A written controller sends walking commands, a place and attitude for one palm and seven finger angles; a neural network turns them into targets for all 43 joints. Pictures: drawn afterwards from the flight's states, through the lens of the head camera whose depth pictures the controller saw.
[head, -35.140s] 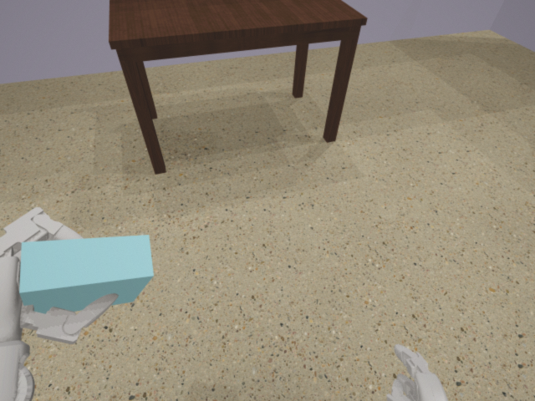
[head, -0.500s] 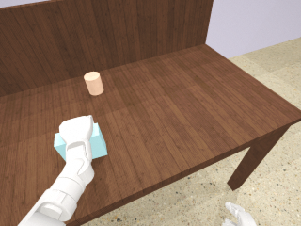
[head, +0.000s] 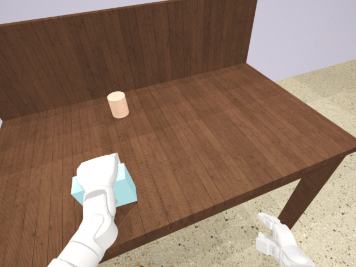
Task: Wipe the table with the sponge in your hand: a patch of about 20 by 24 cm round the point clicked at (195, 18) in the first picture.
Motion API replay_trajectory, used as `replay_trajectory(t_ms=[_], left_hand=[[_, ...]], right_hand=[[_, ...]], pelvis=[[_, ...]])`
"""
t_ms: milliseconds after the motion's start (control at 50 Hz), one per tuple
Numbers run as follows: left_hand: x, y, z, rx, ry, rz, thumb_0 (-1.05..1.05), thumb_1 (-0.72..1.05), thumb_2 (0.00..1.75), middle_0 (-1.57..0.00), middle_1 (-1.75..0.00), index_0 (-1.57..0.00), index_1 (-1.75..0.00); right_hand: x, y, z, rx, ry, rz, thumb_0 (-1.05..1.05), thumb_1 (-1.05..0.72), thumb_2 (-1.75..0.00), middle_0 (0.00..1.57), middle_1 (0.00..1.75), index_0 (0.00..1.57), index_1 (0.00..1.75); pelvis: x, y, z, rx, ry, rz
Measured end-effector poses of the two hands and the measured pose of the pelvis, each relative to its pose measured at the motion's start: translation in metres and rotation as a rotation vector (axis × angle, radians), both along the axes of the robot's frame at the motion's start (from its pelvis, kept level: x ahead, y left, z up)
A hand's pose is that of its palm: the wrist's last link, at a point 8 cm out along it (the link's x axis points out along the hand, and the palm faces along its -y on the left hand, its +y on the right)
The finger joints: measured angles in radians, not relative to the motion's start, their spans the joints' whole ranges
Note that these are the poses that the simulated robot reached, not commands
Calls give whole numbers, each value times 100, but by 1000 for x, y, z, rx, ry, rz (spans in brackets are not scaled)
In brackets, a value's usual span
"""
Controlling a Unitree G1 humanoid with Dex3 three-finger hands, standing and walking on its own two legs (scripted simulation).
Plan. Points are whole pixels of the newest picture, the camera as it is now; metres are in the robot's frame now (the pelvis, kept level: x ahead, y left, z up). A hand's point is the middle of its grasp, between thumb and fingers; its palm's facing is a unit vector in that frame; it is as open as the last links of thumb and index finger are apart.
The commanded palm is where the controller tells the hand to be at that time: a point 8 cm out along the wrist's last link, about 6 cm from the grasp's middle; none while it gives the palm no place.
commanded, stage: wipe back along the middle lane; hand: left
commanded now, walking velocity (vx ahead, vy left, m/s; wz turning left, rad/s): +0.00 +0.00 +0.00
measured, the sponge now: (109, 193) +0.29 +0.22 +0.00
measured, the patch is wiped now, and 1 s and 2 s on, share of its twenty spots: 0.70 0.85 0.95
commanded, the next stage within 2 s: slide across to the third lane in 0.16 s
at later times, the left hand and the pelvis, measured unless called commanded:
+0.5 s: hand (115, 191) +0.28 +0.19 +0.03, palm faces -0.02 -0.06 -1.00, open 9.2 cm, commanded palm +0.25 +0.15 +0.08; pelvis -0.02 -0.02 +0.00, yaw +1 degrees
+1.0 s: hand (138, 184) +0.30 +0.14 +0.03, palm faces -0.03 -0.06 -1.00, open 9.3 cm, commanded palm +0.27 +0.11 +0.08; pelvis -0.02 -0.03 +0.00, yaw +1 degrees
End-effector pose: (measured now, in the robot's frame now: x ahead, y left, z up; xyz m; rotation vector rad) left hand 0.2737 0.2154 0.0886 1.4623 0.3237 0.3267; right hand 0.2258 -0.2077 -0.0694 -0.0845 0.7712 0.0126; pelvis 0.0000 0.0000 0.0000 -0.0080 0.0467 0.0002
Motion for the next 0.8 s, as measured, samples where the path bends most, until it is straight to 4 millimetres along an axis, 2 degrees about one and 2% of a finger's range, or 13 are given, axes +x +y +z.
replay_trajectory(t_ms=[160, 400, 640, 800], left_hand=[[-13, -8, -1, 6, 6, 2, 4, -42, 110, -75, -144, -78, -145], [-17, -20, -2, 23, 29, -16, 4, -42, 110, -75, -144, -78, -144], [-9, -46, -2, 20, 42, -57, 2, -44, 110, -77, -142, -81, -140], [3, -56, -2, 19, 49, -43, 0, -45, 110, -78, -142, -81, -138]], right_hand=[[-8, -3, -1, 4, -2, 1, 1, -91, -90, 19, 30, 20, 30], [-22, -14, -11, 12, 8, -16, 1, -91, -90, 19, 30, 20, 30], [-17, -12, -13, 29, -17, 10, 1, -91, -90, 19, 30, 20, 30], [-15, -15, -12, 34, -23, 20, 1, -91, -90, 19, 30, 20, 30]], pelvis=[[-9, -5, 0, 4, -17, 0], [-15, -12, -1, 10, -26, 2], [-18, -21, -1, 16, -33, 17], [-20, -28, -2, 18, -26, 23]])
